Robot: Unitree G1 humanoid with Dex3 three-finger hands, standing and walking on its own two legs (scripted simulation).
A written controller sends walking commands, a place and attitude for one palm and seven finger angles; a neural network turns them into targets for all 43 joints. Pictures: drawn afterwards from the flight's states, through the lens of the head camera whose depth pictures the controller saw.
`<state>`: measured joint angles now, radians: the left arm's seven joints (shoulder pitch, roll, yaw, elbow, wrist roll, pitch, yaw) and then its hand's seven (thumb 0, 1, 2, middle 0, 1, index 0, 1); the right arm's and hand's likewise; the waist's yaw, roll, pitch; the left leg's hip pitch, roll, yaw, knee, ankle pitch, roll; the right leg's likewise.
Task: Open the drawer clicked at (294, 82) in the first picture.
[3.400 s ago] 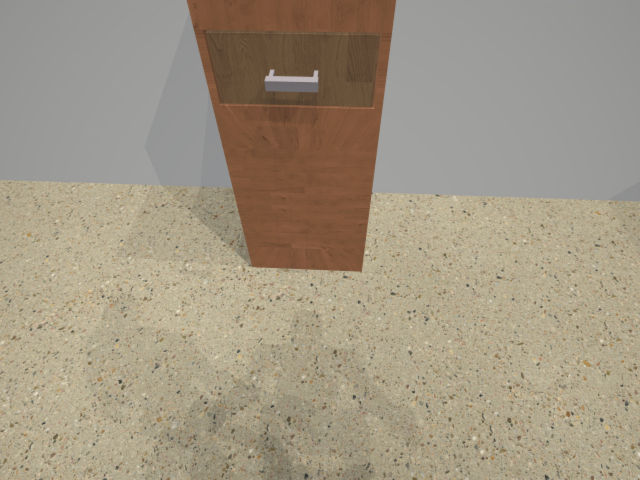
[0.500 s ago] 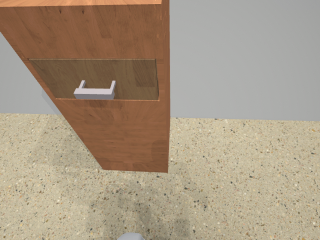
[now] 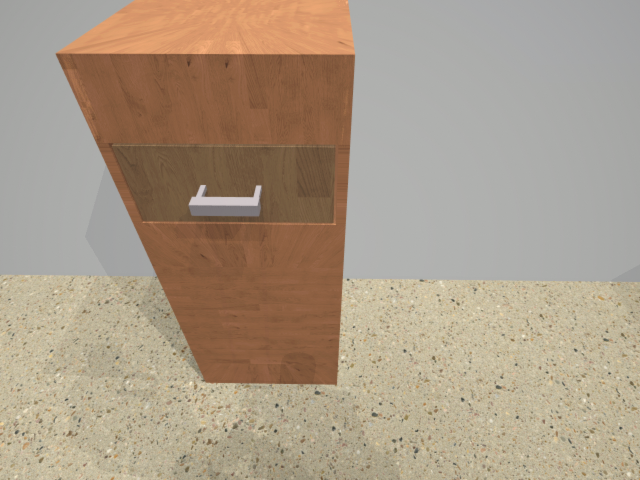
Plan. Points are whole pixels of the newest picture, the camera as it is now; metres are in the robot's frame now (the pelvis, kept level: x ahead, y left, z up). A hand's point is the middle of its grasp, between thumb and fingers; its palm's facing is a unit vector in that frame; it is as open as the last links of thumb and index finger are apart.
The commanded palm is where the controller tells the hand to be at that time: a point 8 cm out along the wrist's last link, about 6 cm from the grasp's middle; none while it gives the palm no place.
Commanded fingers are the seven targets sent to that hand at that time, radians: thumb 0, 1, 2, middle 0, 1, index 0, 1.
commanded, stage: come to a stop and stand still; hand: left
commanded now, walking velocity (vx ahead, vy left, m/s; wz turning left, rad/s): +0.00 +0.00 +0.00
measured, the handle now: (228, 198) +0.57 +0.20 +0.04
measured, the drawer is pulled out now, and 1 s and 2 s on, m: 0.00 0.00 0.00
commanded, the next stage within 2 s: look again from close up in 0.88 s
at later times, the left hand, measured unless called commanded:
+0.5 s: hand out of the picture -0.02 +0.15 -0.16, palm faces +0.03 -0.98 -0.21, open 7.4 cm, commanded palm none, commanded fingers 0.00 0.90 0.90 -0.20 -0.30 -0.20 -0.30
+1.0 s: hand out of the picture +0.00 +0.14 -0.16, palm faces +0.05 -0.98 -0.20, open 7.4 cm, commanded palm none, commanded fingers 0.00 0.90 0.90 -0.20 -0.30 -0.20 -0.30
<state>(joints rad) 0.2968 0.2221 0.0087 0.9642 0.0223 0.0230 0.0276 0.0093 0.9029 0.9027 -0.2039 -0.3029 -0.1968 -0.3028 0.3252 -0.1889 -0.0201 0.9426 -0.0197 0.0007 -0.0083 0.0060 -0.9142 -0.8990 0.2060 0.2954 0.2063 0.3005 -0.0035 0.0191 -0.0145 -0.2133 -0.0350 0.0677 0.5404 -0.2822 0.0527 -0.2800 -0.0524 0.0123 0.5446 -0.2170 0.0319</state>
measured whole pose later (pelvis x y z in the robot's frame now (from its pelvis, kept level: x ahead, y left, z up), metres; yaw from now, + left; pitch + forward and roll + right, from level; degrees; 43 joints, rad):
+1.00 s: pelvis +0.00 -0.03 +0.01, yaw +1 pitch -2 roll +0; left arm 0.31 0.13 0.01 1.10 0.01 -0.01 0.04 0.01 0.90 0.90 -0.20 -0.30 -0.20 -0.30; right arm 0.34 -0.13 -0.02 1.12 -0.01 -0.01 -0.02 0.00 -0.91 -0.90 0.20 0.29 0.20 0.30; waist -0.01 0.01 0.02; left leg -0.18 0.00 0.04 0.44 -0.22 0.01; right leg -0.24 -0.02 -0.02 0.44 -0.16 0.00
